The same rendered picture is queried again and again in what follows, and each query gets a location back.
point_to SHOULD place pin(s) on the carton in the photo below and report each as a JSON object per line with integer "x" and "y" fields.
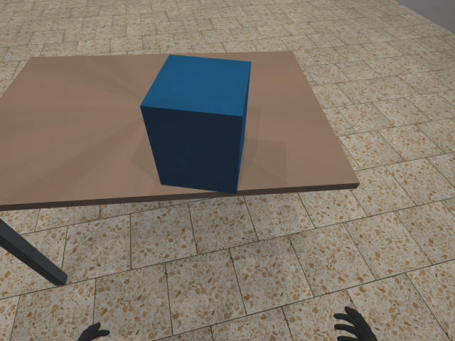
{"x": 195, "y": 115}

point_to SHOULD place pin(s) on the robot right hand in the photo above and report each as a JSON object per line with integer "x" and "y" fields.
{"x": 361, "y": 330}

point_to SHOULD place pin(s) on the table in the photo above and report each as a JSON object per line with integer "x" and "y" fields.
{"x": 72, "y": 134}

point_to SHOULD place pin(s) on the robot left hand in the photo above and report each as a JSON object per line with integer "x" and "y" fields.
{"x": 92, "y": 332}

